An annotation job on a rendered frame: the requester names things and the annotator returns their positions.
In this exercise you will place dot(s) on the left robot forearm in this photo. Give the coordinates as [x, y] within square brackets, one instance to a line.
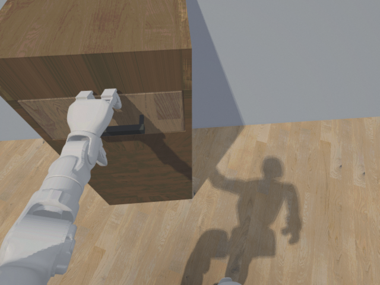
[63, 186]

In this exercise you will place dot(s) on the cabinet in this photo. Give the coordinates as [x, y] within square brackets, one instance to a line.
[58, 48]

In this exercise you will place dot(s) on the robot left upper arm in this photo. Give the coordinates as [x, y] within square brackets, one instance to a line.
[39, 248]

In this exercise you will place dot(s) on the drawer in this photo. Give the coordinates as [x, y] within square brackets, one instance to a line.
[162, 112]

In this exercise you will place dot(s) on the handle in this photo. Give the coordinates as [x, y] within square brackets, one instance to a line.
[125, 129]

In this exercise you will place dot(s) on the robot left hand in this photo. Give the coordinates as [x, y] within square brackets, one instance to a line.
[93, 115]

